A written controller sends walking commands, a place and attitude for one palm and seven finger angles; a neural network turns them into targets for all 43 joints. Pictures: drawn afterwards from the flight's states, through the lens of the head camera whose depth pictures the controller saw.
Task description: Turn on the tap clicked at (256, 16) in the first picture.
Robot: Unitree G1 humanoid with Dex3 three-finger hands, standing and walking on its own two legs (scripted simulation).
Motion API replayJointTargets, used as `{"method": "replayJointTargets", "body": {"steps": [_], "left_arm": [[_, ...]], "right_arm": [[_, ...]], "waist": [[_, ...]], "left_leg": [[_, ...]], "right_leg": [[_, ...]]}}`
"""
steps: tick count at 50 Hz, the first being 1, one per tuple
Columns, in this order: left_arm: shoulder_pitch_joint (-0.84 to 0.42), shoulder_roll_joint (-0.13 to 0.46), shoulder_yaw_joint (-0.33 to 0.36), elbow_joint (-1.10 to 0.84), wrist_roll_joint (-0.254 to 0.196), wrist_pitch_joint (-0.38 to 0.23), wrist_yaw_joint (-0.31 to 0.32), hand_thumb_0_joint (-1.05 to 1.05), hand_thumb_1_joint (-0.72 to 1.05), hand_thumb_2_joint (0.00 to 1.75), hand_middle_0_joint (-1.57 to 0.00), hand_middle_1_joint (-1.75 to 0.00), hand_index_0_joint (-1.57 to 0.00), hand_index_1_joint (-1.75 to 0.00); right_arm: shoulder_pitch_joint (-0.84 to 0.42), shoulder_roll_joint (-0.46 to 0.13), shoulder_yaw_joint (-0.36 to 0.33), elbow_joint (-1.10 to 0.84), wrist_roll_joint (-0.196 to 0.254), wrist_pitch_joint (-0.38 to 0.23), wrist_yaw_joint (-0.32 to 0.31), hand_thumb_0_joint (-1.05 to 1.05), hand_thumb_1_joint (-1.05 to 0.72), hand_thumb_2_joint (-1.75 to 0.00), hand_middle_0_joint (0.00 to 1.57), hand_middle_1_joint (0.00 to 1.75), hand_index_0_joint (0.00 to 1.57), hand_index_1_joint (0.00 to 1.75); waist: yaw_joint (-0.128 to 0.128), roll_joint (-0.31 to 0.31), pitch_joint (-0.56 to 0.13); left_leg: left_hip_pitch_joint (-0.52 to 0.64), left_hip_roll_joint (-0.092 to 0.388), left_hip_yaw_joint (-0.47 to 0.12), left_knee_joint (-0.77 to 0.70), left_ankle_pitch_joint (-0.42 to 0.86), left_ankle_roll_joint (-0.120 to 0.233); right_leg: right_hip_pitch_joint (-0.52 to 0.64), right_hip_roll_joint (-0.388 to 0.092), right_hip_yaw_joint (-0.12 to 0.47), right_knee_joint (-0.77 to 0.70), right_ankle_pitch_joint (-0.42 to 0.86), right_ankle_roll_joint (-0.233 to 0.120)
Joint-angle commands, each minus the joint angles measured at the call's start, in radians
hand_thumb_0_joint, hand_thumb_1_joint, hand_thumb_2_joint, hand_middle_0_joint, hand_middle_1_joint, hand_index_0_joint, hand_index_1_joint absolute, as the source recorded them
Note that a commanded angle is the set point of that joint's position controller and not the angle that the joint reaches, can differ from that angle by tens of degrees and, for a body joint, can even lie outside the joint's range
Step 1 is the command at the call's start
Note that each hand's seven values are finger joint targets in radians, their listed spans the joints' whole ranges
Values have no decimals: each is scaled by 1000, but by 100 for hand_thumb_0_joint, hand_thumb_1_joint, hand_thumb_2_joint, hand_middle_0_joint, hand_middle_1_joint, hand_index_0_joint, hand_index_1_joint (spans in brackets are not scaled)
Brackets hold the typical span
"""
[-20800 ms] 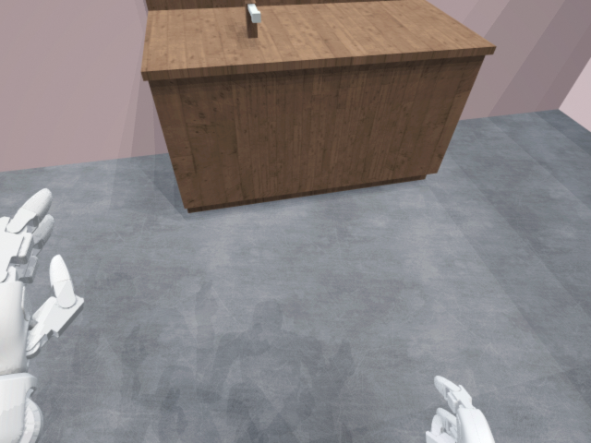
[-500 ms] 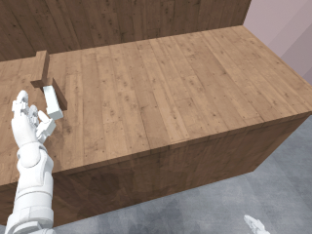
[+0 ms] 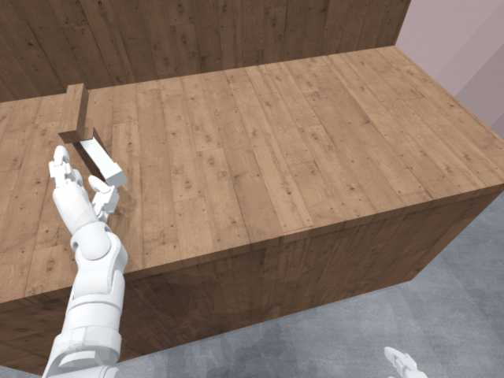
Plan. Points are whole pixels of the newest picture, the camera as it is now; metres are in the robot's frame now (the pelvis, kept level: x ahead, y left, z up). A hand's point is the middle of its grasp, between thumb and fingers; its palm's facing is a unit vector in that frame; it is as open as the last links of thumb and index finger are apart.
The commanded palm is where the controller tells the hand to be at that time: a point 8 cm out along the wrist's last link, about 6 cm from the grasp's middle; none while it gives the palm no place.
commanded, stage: push the lever round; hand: left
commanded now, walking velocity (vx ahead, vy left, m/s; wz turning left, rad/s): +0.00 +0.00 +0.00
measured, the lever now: (114, 176) +0.41 +0.25 +0.09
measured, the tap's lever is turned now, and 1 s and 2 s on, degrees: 26 49 76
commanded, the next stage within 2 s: lift the hand up off the lever in 1.76 s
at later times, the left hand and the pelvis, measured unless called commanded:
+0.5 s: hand (133, 184) +0.39 +0.22 +0.09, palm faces +0.72 -0.70 -0.07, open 7.6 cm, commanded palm +0.35 +0.23 +0.09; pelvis +0.00 +0.00 +0.00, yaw +0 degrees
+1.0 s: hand (151, 173) +0.42 +0.19 +0.09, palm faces +0.78 -0.62 -0.07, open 7.5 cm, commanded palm +0.37 +0.21 +0.09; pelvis +0.00 -0.01 +0.00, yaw +0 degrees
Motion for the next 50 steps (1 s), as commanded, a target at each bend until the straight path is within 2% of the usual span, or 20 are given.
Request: {"method": "replayJointTargets", "body": {"steps": [1, 5, 10, 11, 17, 20, 21, 29, 30, 32, 34, 35, 38, 40, 44, 45, 46, 47, 49, 50], "left_arm": [[-356, 140, -37, -245, 39, -64, 43, 0, 90, 90, -15, -15, -15, -15], [-383, 150, -18, -211, 61, -47, 87, 0, 90, 90, -15, -15, -15, -15], [-393, 112, -46, -255, 80, -40, 128, 0, 90, 90, -15, -15, -15, -15], [-396, 78, -81, -255, 84, -37, 136, 0, 90, 90, -15, -15, -15, -15], [-432, 61, -76, -198, 91, -14, 188, 0, 90, 90, -15, -15, -15, -15], [-456, 85, -48, -194, 107, -10, 215, 0, 90, 90, -15, -15, -15, -15], [-475, 51, -87, -202, 113, -9, 219, 0, 90, 90, -15, -15, -15, -15], [-551, 11, -101, -132, 126, -10, 279, 0, 90, 90, -15, -15, -15, -15], [-532, 58, -46, -119, 129, -10, 290, 0, 90, 90, -15, -15, -15, -15], [-563, 20, -83, -116, 135, -10, 300, 0, 90, 90, -15, -15, -15, -15], [-573, 27, -75, -89, 141, -5, 312, 0, 90, 90, -15, -15, -15, -15], [-562, 60, -35, -65, 149, -1, 321, 0, 90, 90, -15, -15, -15, -15], [-613, 7, -88, -92, 155, -7, 333, 0, 90, 90, -15, -15, -15, -15], [-598, 33, -47, -61, 159, -5, 348, 0, 90, 90, -15, -15, -15, -15], [-646, -20, -88, -31, 161, -9, 372, 0, 90, 90, -15, -15, -15, -15], [-642, 21, -41, -19, 166, -9, 383, 0, 90, 90, -15, -15, -15, -15], [-669, -2, -66, -34, 166, -12, 386, 0, 90, 90, -15, -15, -15, -15], [-649, 16, -40, -7, 166, -8, 394, 0, 90, 90, -15, -15, -15, -15], [-698, 0, -63, -7, 173, -7, 400, 0, 90, 90, -15, -15, -15, -15], [-704, 22, -35, 11, 183, -5, 410, 0, 90, 90, -15, -15, -15, -15]], "right_arm": [[-37, -132, -52, -115, -3, -33, -6, 0, -90, -90, 20, 30, 20, 30], [-49, -134, -52, -106, -9, -26, -10, 0, -90, -90, 20, 30, 20, 30], [-56, -124, -56, -110, -14, -19, -6, 0, -90, -90, 20, 30, 20, 30], [-55, -120, -55, -111, -16, -18, -2, 0, -90, -90, 20, 30, 20, 30], [-66, -120, -58, -100, -21, -5, -5, 0, -90, -90, 20, 30, 20, 30], [-73, -118, -58, -93, -24, 3, -8, 0, -90, -90, 20, 30, 20, 30], [-73, -112, -55, -96, -26, 4, -4, 0, -90, -90, 20, 30, 20, 30], [-69, -110, -61, -77, -39, 8, 1, 0, -90, -90, 20, 30, 20, 30], [-68, -114, -64, -72, -39, 11, -1, 0, -90, -90, 20, 30, 20, 30], [-68, -107, -63, -74, -43, 15, 5, 0, -90, -90, 20, 30, 20, 30], [-66, -107, -63, -70, -44, 17, 8, 0, -90, -90, 20, 30, 20, 30], [-64, -110, -65, -62, -45, 22, 5, 0, -90, -90, 20, 30, 20, 30], [-66, -103, -67, -68, -48, 23, 14, 0, -90, -90, 20, 30, 20, 30], [-60, -106, -71, -57, -51, 26, 14, 0, -90, -90, 20, 30, 20, 30], [-58, -103, -72, -56, -57, 24, 25, 0, -90, -90, 20, 30, 20, 30], [-56, -108, -74, -48, -60, 26, 23, 0, -90, -90, 20, 30, 20, 30], [-55, -104, -74, -52, -60, 28, 26, 0, -90, -90, 20, 30, 20, 30], [-49, -103, -75, -51, -62, 30, 27, 0, -90, -90, 20, 30, 20, 30], [-57, -101, -73, -48, -62, 34, 30, 0, -90, -90, 20, 30, 20, 30], [-49, -103, -77, -35, -65, 35, 28, 0, -90, -90, 20, 30, 20, 30]], "waist": [[-22, -4, -289], [-20, -21, -263], [-11, 19, -314], [-17, 20, -313], [-26, -68, -292], [-17, -22, -292], [-26, -4, -300], [-39, -56, -324], [-26, -55, -326], [-37, -45, -336], [-38, -61, -322], [-30, -52, -314], [-43, -32, -340], [-35, -35, -335], [-48, -71, -327], [-41, -68, -333], [-52, -57, -351], [-43, -85, -347], [-56, -48, -348], [-53, -54, -342]], "left_leg": [[99, -4, 15, -104, 275, 3], [82, -5, 13, -110, 243, 5], [110, -3, 13, -102, 290, -6], [118, -3, 16, -98, 303, -6], [81, -5, 21, -99, 244, 5], [82, -7, 22, -102, 240, 4], [88, -8, 25, -100, 246, 3], [79, -10, 29, -87, 231, 8], [67, -9, 27, -88, 233, 8], [76, -9, 34, -81, 247, 8], [53, -10, 36, -83, 227, 10], [48, -11, 34, -85, 228, 10], [64, -10, 42, -77, 243, 10], [59, -9, 35, -77, 250, 8], [47, -9, 40, -76, 229, 10], [43, -9, 35, -76, 229, 10], [52, -10, 41, -71, 233, 11], [34, -11, 43, -70, 235, 13], [33, -12, 47, -66, 219, 11], [35, -9, 39, -69, 224, 10]], "right_leg": [[185, 18, -2, -68, 220, -17], [176, 18, -2, -78, 189, -19], [190, 17, -2, -66, 213, -24], [188, 16, -4, -64, 225, -24], [190, 13, 0, -81, 197, -16], [191, 10, 4, -85, 188, -20], [186, 8, 4, -80, 195, -20], [183, 9, 4, -85, 193, -17], [196, 9, 5, -84, 196, -18], [192, 6, 4, -79, 214, -17], [193, 3, 7, -86, 203, -15], [193, 5, 7, -85, 202, -17], [191, 2, 7, -80, 219, -18], [189, 6, 3, -79, 215, -19], [175, 5, 0, -82, 199, -16], [178, 7, -1, -78, 194, -17], [177, 5, 2, -76, 201, -15], [193, 3, 2, -78, 211, -14], [177, 0, 7, -80, 197, -14], [170, 3, 1, -76, 193, -16]]}}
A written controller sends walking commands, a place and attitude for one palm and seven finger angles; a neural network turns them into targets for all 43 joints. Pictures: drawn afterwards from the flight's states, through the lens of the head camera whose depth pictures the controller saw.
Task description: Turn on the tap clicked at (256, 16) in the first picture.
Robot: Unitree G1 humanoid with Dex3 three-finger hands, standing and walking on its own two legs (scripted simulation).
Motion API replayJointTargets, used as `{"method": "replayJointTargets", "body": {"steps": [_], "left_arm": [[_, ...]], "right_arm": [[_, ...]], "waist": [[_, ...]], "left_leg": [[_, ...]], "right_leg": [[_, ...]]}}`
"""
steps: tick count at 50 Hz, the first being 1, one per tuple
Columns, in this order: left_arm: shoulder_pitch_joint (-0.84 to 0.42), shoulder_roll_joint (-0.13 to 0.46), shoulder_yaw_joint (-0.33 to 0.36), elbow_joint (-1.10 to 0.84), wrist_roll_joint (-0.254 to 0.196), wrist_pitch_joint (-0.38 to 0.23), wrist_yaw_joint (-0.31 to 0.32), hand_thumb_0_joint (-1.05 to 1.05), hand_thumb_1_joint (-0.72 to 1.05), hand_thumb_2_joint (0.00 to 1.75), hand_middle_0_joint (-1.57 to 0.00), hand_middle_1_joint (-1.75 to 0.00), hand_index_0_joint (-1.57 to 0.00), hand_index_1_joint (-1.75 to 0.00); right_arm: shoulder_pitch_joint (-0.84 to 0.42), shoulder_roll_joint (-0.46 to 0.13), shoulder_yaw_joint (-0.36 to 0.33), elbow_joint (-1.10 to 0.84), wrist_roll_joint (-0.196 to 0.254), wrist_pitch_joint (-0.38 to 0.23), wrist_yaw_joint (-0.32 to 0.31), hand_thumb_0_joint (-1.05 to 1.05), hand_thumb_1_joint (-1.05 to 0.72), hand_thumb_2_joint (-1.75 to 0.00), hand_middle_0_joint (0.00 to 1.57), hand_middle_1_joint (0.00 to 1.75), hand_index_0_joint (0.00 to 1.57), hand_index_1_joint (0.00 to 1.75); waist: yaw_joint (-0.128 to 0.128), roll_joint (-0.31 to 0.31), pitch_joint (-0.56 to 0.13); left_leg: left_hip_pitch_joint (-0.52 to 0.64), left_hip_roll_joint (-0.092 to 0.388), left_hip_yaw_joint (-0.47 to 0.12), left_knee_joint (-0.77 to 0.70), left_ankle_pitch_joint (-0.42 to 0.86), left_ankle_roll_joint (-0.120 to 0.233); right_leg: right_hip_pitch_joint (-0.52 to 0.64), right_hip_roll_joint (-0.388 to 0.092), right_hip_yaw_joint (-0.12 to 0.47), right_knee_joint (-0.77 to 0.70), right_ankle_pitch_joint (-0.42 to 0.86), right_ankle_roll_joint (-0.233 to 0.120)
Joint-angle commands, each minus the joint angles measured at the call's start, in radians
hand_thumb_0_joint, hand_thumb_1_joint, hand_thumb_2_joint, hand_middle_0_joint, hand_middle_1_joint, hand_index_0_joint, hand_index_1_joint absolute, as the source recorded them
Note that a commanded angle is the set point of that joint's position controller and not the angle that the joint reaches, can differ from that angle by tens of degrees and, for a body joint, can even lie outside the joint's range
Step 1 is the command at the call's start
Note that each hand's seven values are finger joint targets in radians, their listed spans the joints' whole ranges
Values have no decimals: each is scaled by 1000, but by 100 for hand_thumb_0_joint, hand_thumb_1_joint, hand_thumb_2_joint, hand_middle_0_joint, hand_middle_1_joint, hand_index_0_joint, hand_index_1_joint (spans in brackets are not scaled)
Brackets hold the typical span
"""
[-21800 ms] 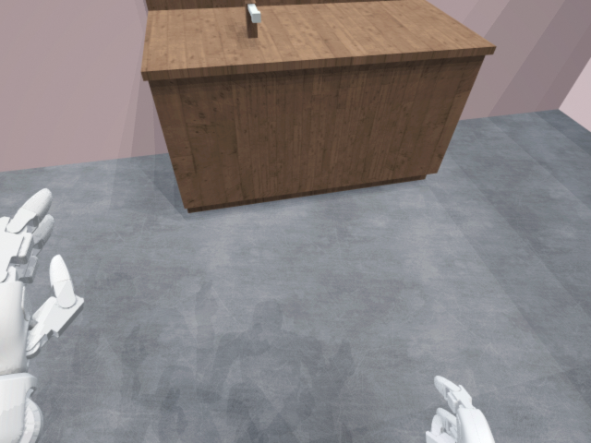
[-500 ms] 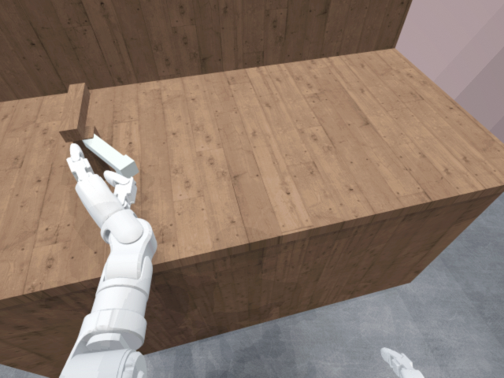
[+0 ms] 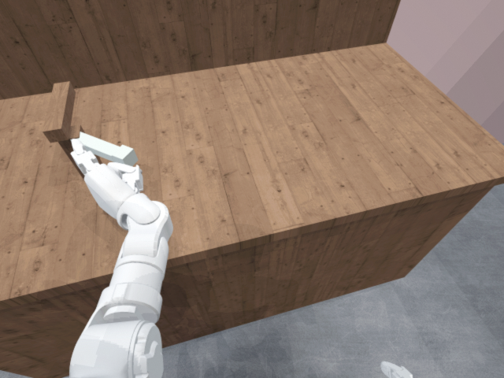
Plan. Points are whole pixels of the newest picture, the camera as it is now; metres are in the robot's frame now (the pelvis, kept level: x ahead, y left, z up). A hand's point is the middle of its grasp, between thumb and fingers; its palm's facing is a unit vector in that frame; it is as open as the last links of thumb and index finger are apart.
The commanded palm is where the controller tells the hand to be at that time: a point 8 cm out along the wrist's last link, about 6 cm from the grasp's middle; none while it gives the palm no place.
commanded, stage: push the lever round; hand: left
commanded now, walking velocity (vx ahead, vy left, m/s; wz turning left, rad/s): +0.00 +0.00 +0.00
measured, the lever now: (125, 157) +0.45 +0.23 +0.09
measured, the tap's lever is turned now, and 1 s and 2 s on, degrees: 49 76 78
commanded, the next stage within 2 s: lift the hand up off the lever in 0.76 s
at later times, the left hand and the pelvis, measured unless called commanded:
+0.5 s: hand (154, 157) +0.46 +0.19 +0.09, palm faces +0.82 -0.57 -0.11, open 7.4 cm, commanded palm +0.40 +0.20 +0.09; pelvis +0.00 +0.00 -0.01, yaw +0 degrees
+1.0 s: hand (157, 149) +0.48 +0.19 +0.09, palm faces +0.81 -0.57 -0.11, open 7.6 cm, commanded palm +0.42 +0.20 +0.10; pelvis +0.00 +0.00 -0.01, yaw -1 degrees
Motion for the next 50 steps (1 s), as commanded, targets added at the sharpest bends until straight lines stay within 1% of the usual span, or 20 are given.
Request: {"method": "replayJointTargets", "body": {"steps": [1, 4, 5, 8, 10, 13, 15, 19, 20, 23, 25, 29, 30, 34, 40, 41, 44, 45, 49, 50], "left_arm": [[-475, 103, -66, -181, 55, -58, 16, 0, 90, 90, -15, -15, -15, -15], [-524, 94, -67, -130, 62, -56, 41, 0, 90, 90, -15, -15, -15, -15], [-510, 127, -21, -114, 62, -55, 52, 0, 90, 90, -15, -15, -15, -15], [-562, 87, -50, -95, 63, -55, 67, 0, 90, 90, -15, -15, -15, -15], [-561, 127, -3, -68, 79, -52, 85, 0, 90, 90, -15, -15, -15, -15], [-591, 91, -28, -61, 84, -46, 98, 0, 90, 90, -15, -15, -15, -15], [-572, 134, 24, -43, 91, -37, 110, 0, 90, 90, -15, -15, -15, -15], [-628, 120, 7, -19, 100, -32, 118, 0, 90, 90, -15, -15, -15, -15], [-617, 152, 44, -18, 107, -33, 123, 0, 90, 90, -15, -15, -15, -15], [-632, 114, 5, -13, 112, -35, 121, 0, 90, 90, -15, -15, -15, -15], [-629, 157, 48, 3, 116, -36, 125, 0, 90, 90, -15, -15, -15, -15], [-671, 152, 33, 17, 115, -42, 123, 0, 90, 90, -15, -15, -15, -15], [-671, 188, 67, 26, 120, -43, 126, 0, 90, 90, -15, -15, -15, -15], [-683, 165, 44, 26, 119, -51, 123, 0, 90, 90, -15, -15, -15, -15], [-684, 216, 91, 40, 125, -57, 125, 0, 90, 90, -15, -15, -15, -15], [-708, 190, 67, 40, 122, -59, 123, 0, 90, 90, -15, -15, -15, -15], [-721, 219, 86, 93, 124, -58, 125, 0, 90, 90, -15, -15, -15, -15], [-719, 264, 122, 89, 128, -59, 126, 0, 90, 90, -15, -15, -15, -15], [-746, 239, 91, 68, 128, -65, 123, 0, 90, 90, -15, -15, -15, -15], [-736, 275, 125, 69, 132, -66, 125, 0, 90, 90, -15, -15, -15, -15]], "right_arm": [[-32, -119, -43, -100, -5, -31, -5, 0, -90, -90, 20, 30, 20, 30], [-23, -121, -42, -88, -13, -34, 2, 0, -90, -90, 20, 30, 20, 30], [-23, -125, -46, -82, -15, -33, 1, 0, -90, -90, 20, 30, 20, 30], [-12, -118, -46, -82, -20, -30, 11, 0, -90, -90, 20, 30, 20, 30], [-4, -124, -50, -71, -25, -28, 13, 0, -90, -90, 20, 30, 20, 30], [10, -119, -51, -74, -31, -23, 27, 0, -90, -90, 20, 30, 20, 30], [18, -124, -56, -67, -33, -19, 28, 0, -90, -90, 20, 30, 20, 30], [29, -122, -55, -71, -35, -15, 34, 0, -90, -90, 20, 30, 20, 30], [32, -127, -60, -66, -38, -15, 31, 0, -90, -90, 20, 30, 20, 30], [43, -120, -58, -69, -39, -14, 39, 0, -90, -90, 20, 30, 20, 30], [50, -127, -61, -61, -42, -15, 37, 0, -90, -90, 20, 30, 20, 30], [56, -121, -59, -64, -39, -17, 37, 0, -90, -90, 20, 30, 20, 30], [61, -128, -60, -56, -40, -16, 35, 0, -90, -90, 20, 30, 20, 30], [74, -124, -61, -62, -42, -17, 39, 0, -90, -90, 20, 30, 20, 30], [93, -131, -65, -56, -44, -15, 42, 0, -90, -90, 20, 30, 20, 30], [96, -128, -61, -57, -45, -16, 44, 0, -90, -90, 20, 30, 20, 30], [94, -132, -59, -55, -44, -20, 43, 0, -90, -90, 20, 30, 20, 30], [97, -137, -61, -53, -44, -19, 39, 0, -90, -90, 20, 30, 20, 30], [101, -130, -59, -61, -44, -21, 42, 0, -90, -90, 20, 30, 20, 30], [112, -135, -60, -55, -47, -21, 41, 0, -90, -90, 20, 30, 20, 30]], "waist": [[-39, -26, -317], [-51, -45, -304], [-40, -47, -316], [-56, -63, -348], [-44, -39, -354], [-57, -49, -378], [-43, -41, -390], [-65, -83, -374], [-55, -62, -383], [-68, -61, -390], [-61, -60, -379], [-76, -59, -376], [-69, -36, -372], [-81, -51, -403], [-71, -25, -410], [-88, -30, -407], [-95, -81, -363], [-82, -60, -373], [-90, -23, -397], [-78, -24, -417]], "left_leg": [[81, -17, 56, -82, 221, 26], [69, -16, 53, -77, 198, 28], [65, -18, 49, -76, 201, 28], [64, -19, 56, -61, 215, 28], [58, -17, 50, -60, 232, 23], [60, -17, 58, -45, 268, 22], [47, -17, 56, -42, 274, 21], [27, -16, 62, -40, 249, 28], [31, -16, 59, -37, 260, 28], [36, -16, 67, -31, 272, 29], [21, -17, 64, -31, 254, 30], [5, -19, 68, -31, 220, 35], [2, -19, 64, -34, 220, 33], [8, -20, 71, -26, 236, 36], [1, -20, 68, -24, 253, 34], [5, -19, 71, -22, 249, 36], [-41, -22, 73, -27, 179, 43], [-43, -23, 70, -31, 177, 43], [-11, -21, 75, -34, 200, 42], [-9, -23, 68, -34, 213, 42]], "right_leg": [[201, -5, 13, -97, 193, 2], [175, -3, 9, -99, 163, 2], [179, 0, 9, -97, 165, 2], [179, -2, 8, -86, 187, 6], [174, 1, 4, -75, 197, 1], [176, -1, 0, -62, 238, 4], [185, 1, 3, -58, 248, 2], [180, -2, 6, -65, 239, 9], [176, 1, 5, -60, 244, 6], [173, 1, 4, -56, 261, 7], [171, 2, 7, -60, 249, 8], [170, 0, 14, -67, 223, 12], [164, 1, 13, -63, 221, 9], [175, 2, 13, -59, 246, 13], [179, 4, 13, -51, 269, 9], [166, 4, 12, -50, 263, 14], [160, 1, 20, -72, 201, 20], [167, 2, 22, -69, 197, 17], [166, 7, 18, -67, 211, 15], [174, 9, 16, -59, 222, 12]]}}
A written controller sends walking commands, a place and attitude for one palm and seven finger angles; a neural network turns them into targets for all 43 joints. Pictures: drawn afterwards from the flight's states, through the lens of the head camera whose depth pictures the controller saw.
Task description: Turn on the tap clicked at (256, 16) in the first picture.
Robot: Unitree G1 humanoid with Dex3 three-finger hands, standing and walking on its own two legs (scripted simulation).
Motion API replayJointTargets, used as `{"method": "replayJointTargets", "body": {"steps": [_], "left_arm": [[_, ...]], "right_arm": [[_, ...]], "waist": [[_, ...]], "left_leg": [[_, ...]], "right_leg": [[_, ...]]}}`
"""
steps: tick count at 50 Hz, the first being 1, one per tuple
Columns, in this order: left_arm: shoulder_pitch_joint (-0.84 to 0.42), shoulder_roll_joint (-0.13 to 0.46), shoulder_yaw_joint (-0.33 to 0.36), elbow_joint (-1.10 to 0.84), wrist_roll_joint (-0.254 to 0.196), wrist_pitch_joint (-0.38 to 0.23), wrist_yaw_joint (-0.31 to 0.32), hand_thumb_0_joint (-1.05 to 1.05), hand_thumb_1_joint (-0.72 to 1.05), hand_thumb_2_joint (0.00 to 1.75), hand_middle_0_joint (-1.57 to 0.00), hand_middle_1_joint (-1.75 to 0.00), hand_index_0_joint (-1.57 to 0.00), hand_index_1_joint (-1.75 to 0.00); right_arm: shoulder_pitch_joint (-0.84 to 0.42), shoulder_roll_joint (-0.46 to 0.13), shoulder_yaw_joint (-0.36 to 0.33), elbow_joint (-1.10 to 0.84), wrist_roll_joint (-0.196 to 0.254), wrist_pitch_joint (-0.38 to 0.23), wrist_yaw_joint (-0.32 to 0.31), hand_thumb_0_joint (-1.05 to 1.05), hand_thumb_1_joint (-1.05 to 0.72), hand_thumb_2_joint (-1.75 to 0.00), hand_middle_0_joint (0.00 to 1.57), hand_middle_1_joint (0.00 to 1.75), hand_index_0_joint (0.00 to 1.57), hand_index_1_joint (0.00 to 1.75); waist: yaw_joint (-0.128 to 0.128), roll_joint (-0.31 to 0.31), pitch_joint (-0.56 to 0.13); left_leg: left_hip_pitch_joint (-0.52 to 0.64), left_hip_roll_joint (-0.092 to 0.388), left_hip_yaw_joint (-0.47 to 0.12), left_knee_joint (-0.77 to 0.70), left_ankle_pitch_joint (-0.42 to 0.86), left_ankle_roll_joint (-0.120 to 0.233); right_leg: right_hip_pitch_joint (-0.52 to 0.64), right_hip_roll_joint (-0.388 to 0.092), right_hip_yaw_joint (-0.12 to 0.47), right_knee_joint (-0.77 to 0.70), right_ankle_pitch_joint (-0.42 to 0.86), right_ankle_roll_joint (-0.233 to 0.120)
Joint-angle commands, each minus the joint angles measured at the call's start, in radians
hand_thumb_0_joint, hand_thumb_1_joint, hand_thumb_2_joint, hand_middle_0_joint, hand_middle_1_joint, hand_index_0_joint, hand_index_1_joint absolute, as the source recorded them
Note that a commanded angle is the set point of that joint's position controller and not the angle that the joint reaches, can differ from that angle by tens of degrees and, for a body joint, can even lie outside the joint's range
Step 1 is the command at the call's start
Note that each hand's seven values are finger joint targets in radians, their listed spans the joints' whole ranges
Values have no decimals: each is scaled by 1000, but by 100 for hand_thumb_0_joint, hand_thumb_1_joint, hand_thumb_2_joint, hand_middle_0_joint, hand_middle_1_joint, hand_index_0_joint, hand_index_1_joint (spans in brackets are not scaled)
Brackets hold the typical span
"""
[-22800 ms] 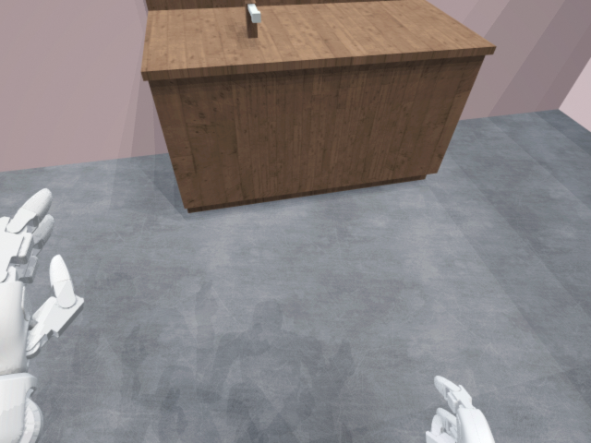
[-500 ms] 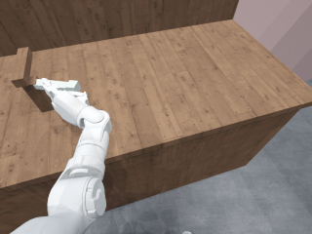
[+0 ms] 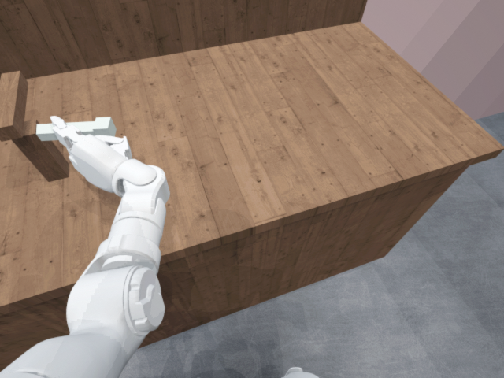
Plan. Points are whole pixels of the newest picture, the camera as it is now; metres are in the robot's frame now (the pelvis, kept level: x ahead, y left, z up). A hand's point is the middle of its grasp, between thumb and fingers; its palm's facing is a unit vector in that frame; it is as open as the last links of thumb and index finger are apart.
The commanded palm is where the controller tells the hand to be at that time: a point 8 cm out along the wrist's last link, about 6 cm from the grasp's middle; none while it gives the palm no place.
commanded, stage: lift the hand up off the lever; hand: left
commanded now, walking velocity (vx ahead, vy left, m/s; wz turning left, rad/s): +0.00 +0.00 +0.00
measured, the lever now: (104, 129) +0.51 +0.23 +0.10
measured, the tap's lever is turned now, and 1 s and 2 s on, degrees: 76 78 78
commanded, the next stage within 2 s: none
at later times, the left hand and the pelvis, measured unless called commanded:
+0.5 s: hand (116, 135) +0.48 +0.20 +0.11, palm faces +0.81 -0.58 -0.08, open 7.8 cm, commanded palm +0.42 +0.21 +0.12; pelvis +0.01 +0.01 +0.01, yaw +0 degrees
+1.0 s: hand (106, 135) +0.45 +0.20 +0.14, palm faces +0.82 -0.56 -0.09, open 7.8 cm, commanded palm +0.39 +0.21 +0.14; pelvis +0.01 +0.00 +0.02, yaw +1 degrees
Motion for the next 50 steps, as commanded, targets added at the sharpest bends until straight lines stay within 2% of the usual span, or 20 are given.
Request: {"method": "replayJointTargets", "body": {"steps": [1, 5, 8, 10, 13, 15, 16, 20, 22, 25, 26, 30, 34, 35, 38, 40, 43, 45, 47, 50], "left_arm": [[-461, 197, -37, -219, 41, -61, 1, 0, 90, 90, -15, -15, -15, -15], [-448, 219, -11, -236, 34, -56, 0, 0, 90, 90, -15, -15, -15, -15], [-447, 185, -40, -260, 27, -50, -5, 0, 90, 90, -15, -15, -15, -15], [-417, 221, -10, -266, 31, -42, -5, 0, 90, 90, -15, -15, -15, -15], [-427, 162, -62, -271, 27, -28, -12, 0, 90, 90, -15, -15, -15, -15], [-420, 184, -46, -259, 25, -19, -17, 0, 90, 90, -15, -15, -15, -15], [-444, 160, -70, -279, 21, -19, -20, 0, 90, 90, -15, -15, -15, -15], [-434, 140, -84, -309, 12, -16, -26, 0, 90, 90, -15, -15, -15, -15], [-431, 88, -128, -326, 6, -9, -30, 0, 90, 90, -15, -15, -15, -15], [-389, 106, -100, -325, -1, 14, -26, 0, 90, 90, -15, -15, -15, -15], [-421, 74, -133, -349, -3, 18, -27, 0, 90, 90, -15, -15, -15, -15], [-406, 108, -98, -420, 2, 29, -11, 0, 90, 90, -15, -15, -15, -15], [-366, 52, -144, -434, 8, 67, -12, 0, 90, 90, -15, -15, -15, -15], [-361, 85, -117, -444, 17, 74, -8, 0, 90, 90, -15, -15, -15, -15], [-340, 85, -120, -527, 6, 85, -8, 0, 90, 90, -15, -15, -15, -15], [-308, 106, -98, -539, 3, 99, -13, 0, 90, 90, -15, -15, -15, -15], [-299, 70, -136, -496, -9, 129, -29, 0, 90, 90, -15, -15, -15, -15], [-261, 89, -117, -492, -17, 144, -40, 0, 90, 90, -15, -15, -15, -15], [-307, 53, -159, -486, -26, 151, -50, 0, 90, 90, -15, -15, -15, -15], [-281, 72, -140, -495, -34, 152, -58, 0, 90, 90, -15, -15, -15, -15]], "right_arm": [[49, -136, -44, -84, -1, -25, -8, 0, -90, -90, 20, 30, 20, 30], [54, -141, -48, -85, -1, -28, -8, 0, -90, -90, 20, 30, 20, 30], [57, -137, -47, -90, -1, -30, -3, 0, -90, -90, 20, 30, 20, 30], [56, -143, -49, -89, 0, -29, -6, 0, -90, -90, 20, 30, 20, 30], [50, -137, -48, -89, 2, -32, -1, 0, -90, -90, 20, 30, 20, 30], [47, -144, -47, -82, 3, -31, -4, 0, -90, -90, 20, 30, 20, 30], [45, -141, -46, -86, 5, -32, -4, 0, -90, -90, 20, 30, 20, 30], [40, -141, -49, -82, 5, -38, -3, 0, -90, -90, 20, 30, 20, 30], [36, -135, -47, -84, 6, -40, 3, 0, -90, -90, 20, 30, 20, 30], [30, -139, -49, -83, 7, -35, 1, 0, -90, -90, 20, 30, 20, 30], [26, -135, -46, -86, 6, -35, 4, 0, -90, -90, 20, 30, 20, 30], [8, -133, -50, -91, 5, -37, 0, 0, -90, -90, 20, 30, 20, 30], [-9, -124, -46, -100, 5, -31, 5, 0, -90, -90, 20, 30, 20, 30], [-15, -127, -47, -97, 4, -31, 1, 0, -90, -90, 20, 30, 20, 30], [-27, -118, -47, -117, 9, -31, -2, 0, -90, -90, 20, 30, 20, 30], [-40, -120, -46, -116, 10, -29, -10, 0, -90, -90, 20, 30, 20, 30], [-63, -116, -36, -118, 20, -28, -19, 0, -90, -90, 20, 30, 20, 30], [-78, -120, -37, -118, 26, -28, -30, 0, -90, -90, 20, 30, 20, 30], [-86, -117, -28, -114, 32, -32, -33, 0, -90, -90, 20, 30, 20, 30], [-97, -118, -30, -115, 36, -36, -39, 0, -90, -90, 20, 30, 20, 30]], "waist": [[-9, -3, -397], [-2, -21, -399], [-7, -33, -397], [9, -19, -387], [-8, -27, -356], [-4, -21, -333], [-11, -13, -336], [-1, 10, -354], [-4, 12, -355], [13, 4, -355], [2, 5, -351], [30, -3, -382], [30, -20, -365], [41, -8, -358], [50, -39, -404], [62, -38, -388], [46, -89, -312], [60, -81, -294], [43, -72, -268], [61, -58, -272]], "left_leg": [[114, -31, 67, -87, 243, 45], [124, -30, 69, -90, 267, 46], [139, -28, 73, -94, 283, 44], [136, -27, 68, -106, 282, 42], [154, -24, 70, -111, 284, 41], [152, -23, 63, -123, 269, 40], [165, -24, 67, -124, 278, 41], [207, -23, 58, -130, 311, 32], [231, -20, 56, -129, 344, 26], [230, -20, 53, -136, 366, 20], [242, -19, 56, -135, 382, 20], [255, -19, 57, -139, 403, 14], [257, -18, 65, -140, 427, 13], [259, -17, 62, -143, 431, 11], [271, -20, 77, -139, 445, 19], [262, -23, 80, -147, 429, 21], [239, -25, 84, -169, 361, 29], [239, -28, 84, -185, 336, 32], [256, -30, 85, -195, 312, 35], [264, -33, 81, -205, 310, 35]], "right_leg": [[298, -1, 12, -100, 241, 18], [321, 2, 12, -110, 276, 19], [326, 4, 7, -113, 289, 20], [338, 5, 7, -114, 284, 16], [317, 7, 0, -123, 270, 16], [313, 8, -1, -129, 250, 13], [312, 7, 0, -131, 256, 14], [315, 12, -7, -132, 260, 8], [309, 14, -14, -128, 274, 6], [332, 13, -17, -129, 293, 3], [326, 12, -18, -129, 305, 5], [367, 11, -16, -131, 330, 3], [379, 7, -20, -131, 359, 3], [381, 7, -19, -132, 356, 0], [441, 3, -10, -139, 414, 5], [460, -1, -6, -148, 421, 7], [454, -10, -1, -177, 375, 15], [464, -10, 3, -196, 347, 13], [442, -13, 4, -212, 311, 15], [458, -11, 7, -222, 306, 12]]}}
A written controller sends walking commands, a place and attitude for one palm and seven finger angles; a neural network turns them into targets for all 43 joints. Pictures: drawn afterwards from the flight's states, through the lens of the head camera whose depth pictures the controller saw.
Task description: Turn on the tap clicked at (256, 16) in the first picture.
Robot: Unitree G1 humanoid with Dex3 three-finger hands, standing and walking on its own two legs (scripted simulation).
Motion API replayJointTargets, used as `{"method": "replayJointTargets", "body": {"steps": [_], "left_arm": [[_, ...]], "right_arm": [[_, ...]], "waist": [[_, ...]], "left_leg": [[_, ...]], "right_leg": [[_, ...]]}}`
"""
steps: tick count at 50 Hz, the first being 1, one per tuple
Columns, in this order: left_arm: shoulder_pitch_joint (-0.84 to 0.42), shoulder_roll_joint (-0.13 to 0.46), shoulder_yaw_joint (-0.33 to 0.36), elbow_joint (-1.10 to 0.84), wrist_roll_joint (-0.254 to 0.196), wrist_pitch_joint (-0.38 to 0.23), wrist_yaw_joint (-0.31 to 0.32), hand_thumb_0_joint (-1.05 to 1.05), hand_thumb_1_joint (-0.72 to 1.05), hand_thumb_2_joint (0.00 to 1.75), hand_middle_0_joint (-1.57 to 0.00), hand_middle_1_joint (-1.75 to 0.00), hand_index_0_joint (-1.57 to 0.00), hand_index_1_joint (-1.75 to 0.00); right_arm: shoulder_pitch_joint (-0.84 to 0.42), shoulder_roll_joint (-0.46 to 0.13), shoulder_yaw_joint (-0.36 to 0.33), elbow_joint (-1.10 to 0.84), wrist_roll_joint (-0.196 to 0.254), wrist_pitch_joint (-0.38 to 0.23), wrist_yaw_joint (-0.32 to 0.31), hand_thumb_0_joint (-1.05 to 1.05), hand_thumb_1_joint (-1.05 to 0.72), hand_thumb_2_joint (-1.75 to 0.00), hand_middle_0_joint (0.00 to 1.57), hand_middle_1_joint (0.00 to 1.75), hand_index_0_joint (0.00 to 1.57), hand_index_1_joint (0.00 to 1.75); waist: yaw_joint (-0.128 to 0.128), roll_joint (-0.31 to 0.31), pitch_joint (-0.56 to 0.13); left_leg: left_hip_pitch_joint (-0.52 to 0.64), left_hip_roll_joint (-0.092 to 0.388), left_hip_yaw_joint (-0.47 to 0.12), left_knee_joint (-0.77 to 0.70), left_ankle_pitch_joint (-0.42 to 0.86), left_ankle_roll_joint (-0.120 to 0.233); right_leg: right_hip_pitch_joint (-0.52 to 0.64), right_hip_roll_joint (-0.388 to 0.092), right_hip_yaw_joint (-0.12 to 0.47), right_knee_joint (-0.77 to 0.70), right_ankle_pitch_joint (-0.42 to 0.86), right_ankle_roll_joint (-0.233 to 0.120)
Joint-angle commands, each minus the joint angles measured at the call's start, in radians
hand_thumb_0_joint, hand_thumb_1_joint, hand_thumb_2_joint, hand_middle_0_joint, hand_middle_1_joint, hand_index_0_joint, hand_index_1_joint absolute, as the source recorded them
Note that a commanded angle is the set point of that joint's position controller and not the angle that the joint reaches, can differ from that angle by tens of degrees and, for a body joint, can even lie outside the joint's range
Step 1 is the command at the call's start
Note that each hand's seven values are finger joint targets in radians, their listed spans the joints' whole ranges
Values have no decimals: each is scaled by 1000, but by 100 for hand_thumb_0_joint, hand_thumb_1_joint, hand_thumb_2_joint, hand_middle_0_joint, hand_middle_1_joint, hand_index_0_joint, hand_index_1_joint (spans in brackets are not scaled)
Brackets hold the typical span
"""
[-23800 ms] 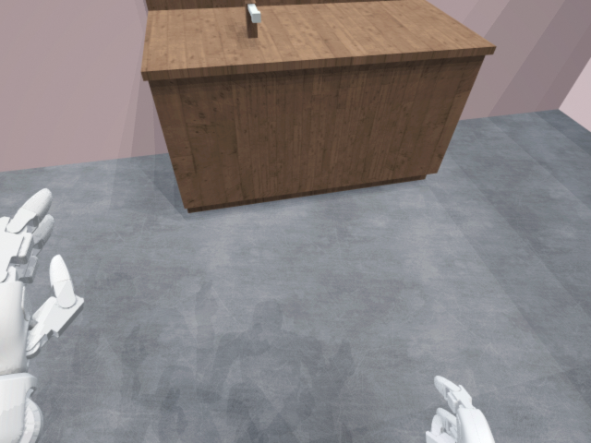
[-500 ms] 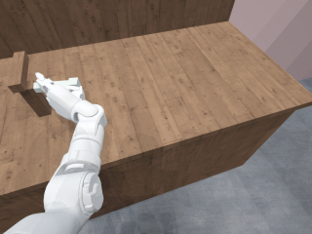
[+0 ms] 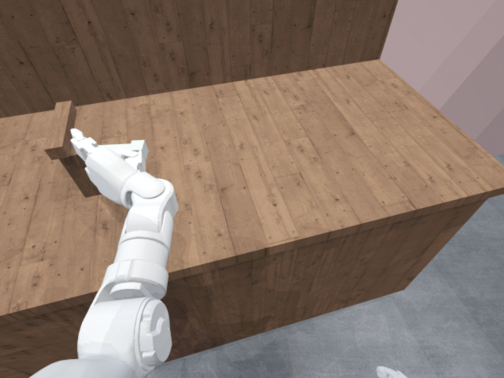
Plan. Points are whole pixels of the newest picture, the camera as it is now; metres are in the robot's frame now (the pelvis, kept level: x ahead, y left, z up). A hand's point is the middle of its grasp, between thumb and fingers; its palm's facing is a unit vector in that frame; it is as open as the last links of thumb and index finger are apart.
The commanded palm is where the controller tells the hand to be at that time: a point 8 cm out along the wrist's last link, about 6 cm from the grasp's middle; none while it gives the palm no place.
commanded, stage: lift the hand up off the lever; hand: left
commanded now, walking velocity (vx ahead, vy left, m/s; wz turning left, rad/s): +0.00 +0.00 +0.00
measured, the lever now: (138, 150) +0.50 +0.23 +0.09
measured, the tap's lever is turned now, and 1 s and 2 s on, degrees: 78 78 78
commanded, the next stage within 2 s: draw the hand back beside the body in 1.26 s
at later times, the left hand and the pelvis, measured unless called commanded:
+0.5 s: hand (133, 151) +0.43 +0.21 +0.14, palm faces +0.80 -0.59 -0.07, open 7.8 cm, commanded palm +0.38 +0.22 +0.14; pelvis -0.01 +0.01 +0.00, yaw +0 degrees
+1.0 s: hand (126, 147) +0.43 +0.21 +0.16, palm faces +0.80 -0.60 -0.05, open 7.8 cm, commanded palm +0.37 +0.22 +0.16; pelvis +0.00 +0.01 +0.01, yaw -1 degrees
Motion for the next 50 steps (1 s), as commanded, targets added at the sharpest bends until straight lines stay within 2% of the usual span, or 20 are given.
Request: {"method": "replayJointTargets", "body": {"steps": [1, 2, 5, 8, 10, 17, 19, 20, 23, 26, 29, 30, 34, 35, 38, 40, 43, 45, 49, 50], "left_arm": [[-456, 113, -85, -219, 24, -54, -13, 0, 90, 90, -15, -15, -15, -15], [-452, 129, -66, -202, 19, -55, -11, 0, 90, 90, -15, -15, -15, -15], [-476, 170, -38, -211, 23, -63, -10, 0, 90, 90, -15, -15, -15, -15], [-481, 159, -51, -208, 21, -66, -8, 0, 90, 90, -15, -15, -15, -15], [-484, 209, -9, -205, 26, -65, -3, 0, 90, 90, -15, -15, -15, -15], [-493, 185, -35, -216, 26, -55, -9, 0, 90, 90, -15, -15, -15, -15], [-488, 170, -47, -205, 15, -47, -17, 0, 90, 90, -15, -15, -15, -15], [-478, 203, -13, -205, 14, -45, -17, 0, 90, 90, -15, -15, -15, -15], [-494, 142, -70, -204, 3, -34, -25, 0, 90, 90, -15, -15, -15, -15], [-521, 157, -60, -199, 3, -24, -21, 0, 90, 90, -15, -15, -15, -15], [-526, 168, -43, -204, 4, -21, -10, 0, 90, 90, -15, -15, -15, -15], [-520, 211, -2, -215, 8, -23, -4, 0, 90, 90, -15, -15, -15, -15], [-537, 175, -45, -249, 23, -9, -1, 0, 90, 90, -15, -15, -15, -15], [-518, 205, -13, -249, 30, -5, 2, 0, 90, 90, -15, -15, -15, -15], [-464, 152, -54, -314, 16, 11, -5, 0, 90, 90, -15, -15, -15, -15], [-398, 169, -28, -292, 0, 34, -17, 0, 90, 90, -15, -15, -15, -15], [-414, 129, -70, -308, -18, 60, -34, 0, 90, 90, -15, -15, -15, -15], [-416, 152, -51, -343, -22, 67, -36, 0, 90, 90, -15, -15, -15, -15], [-441, 92, -125, -445, -9, 73, -33, 0, 90, 90, -15, -15, -15, -15], [-430, 118, -104, -454, -6, 77, -33, 0, 90, 90, -15, -15, -15, -15]], "right_arm": [[-46, -118, -35, -104, 7, -40, -17, 0, -90, -90, 20, 30, 20, 30], [-44, -118, -36, -101, 9, -42, -19, 0, -90, -90, 20, 30, 20, 30], [-57, -122, -36, -96, 11, -44, -26, 0, -90, -90, 20, 30, 20, 30], [-62, -115, -34, -101, 10, -47, -27, 0, -90, -90, 20, 30, 20, 30], [-69, -120, -34, -95, 9, -44, -34, 0, -90, -90, 20, 30, 20, 30], [-61, -120, -34, -102, 10, -48, -31, 0, -90, -90, 20, 30, 20, 30], [-62, -123, -34, -103, 14, -50, -31, 0, -90, -90, 20, 30, 20, 30], [-60, -127, -36, -99, 14, -49, -34, 0, -90, -90, 20, 30, 20, 30], [-61, -124, -33, -99, 16, -56, -28, 0, -90, -90, 20, 30, 20, 30], [-65, -126, -31, -93, 18, -59, -28, 0, -90, -90, 20, 30, 20, 30], [-60, -125, -32, -91, 13, -65, -25, 0, -90, -90, 20, 30, 20, 30], [-64, -129, -34, -89, 11, -65, -28, 0, -90, -90, 20, 30, 20, 30], [-65, -120, -34, -94, 9, -64, -21, 0, -90, -90, 20, 30, 20, 30], [-63, -124, -36, -90, 6, -64, -22, 0, -90, -90, 20, 30, 20, 30], [-60, -120, -40, -109, 9, -65, -16, 0, -90, -90, 20, 30, 20, 30], [-65, -126, -40, -108, 14, -58, -20, 0, -90, -90, 20, 30, 20, 30], [-85, -124, -34, -113, 25, -56, -23, 0, -90, -90, 20, 30, 20, 30], [-104, -124, -34, -113, 26, -59, -28, 0, -90, -90, 20, 30, 20, 30], [-121, -110, -33, -119, 22, -70, -23, 0, -90, -90, 20, 30, 20, 30], [-129, -113, -34, -115, 22, -68, -26, 0, -90, -90, 20, 30, 20, 30]], "waist": [[-24, -51, -281], [-23, -88, -275], [-13, -66, -270], [-16, -83, -293], [-7, -70, -295], [-11, -58, -317], [-16, -81, -305], [-4, -63, -307], [-18, -68, -281], [-17, -64, -260], [-7, -82, -280], [6, -72, -290], [0, -43, -314], [13, -31, -312], [17, -46, -367], [32, -66, -334], [18, -92, -270], [30, -70, -264], [29, -33, -305], [37, -18, -299]], "left_leg": [[69, -34, 86, -72, 273, 38], [58, -35, 83, -73, 255, 40], [59, -36, 79, -82, 235, 39], [60, -39, 85, -78, 237, 41], [52, -39, 82, -83, 224, 42], [78, -34, 84, -88, 263, 39], [78, -34, 85, -92, 260, 40], [80, -33, 79, -98, 263, 37], [91, -33, 83, -106, 257, 37], [96, -29, 76, -119, 245, 35], [96, -30, 77, -120, 254, 34], [97, -30, 75, -122, 260, 33], [117, -26, 86, -114, 300, 28], [118, -26, 79, -118, 318, 24], [160, -21, 91, -107, 409, 21], [145, -23, 86, -119, 414, 18], [141, -20, 89, -138, 378, 23], [154, -22, 87, -145, 369, 24], [211, -18, 89, -136, 428, 15], [210, -18, 82, -140, 425, 10]], "right_leg": [[241, -14, 11, -106, 279, 15], [242, -14, 11, -113, 260, 18], [244, -16, 18, -124, 232, 16], [255, -19, 20, -122, 244, 20], [259, -19, 24, -126, 225, 20], [264, -14, 14, -115, 258, 16], [262, -13, 13, -121, 256, 18], [266, -10, 11, -120, 247, 14], [247, -8, 7, -130, 229, 15], [233, -6, 3, -137, 196, 12], [246, -3, 2, -137, 201, 12], [256, -3, 3, -135, 204, 11], [265, -5, 2, -126, 242, 8], [270, -1, -4, -120, 251, 3], [311, -1, -6, -106, 352, 3], [327, 1, -10, -114, 360, 2], [318, -5, -7, -139, 328, 6], [317, -4, -6, -150, 306, 4], [324, -5, -8, -139, 345, 0], [323, -3, -11, -141, 330, -2]]}}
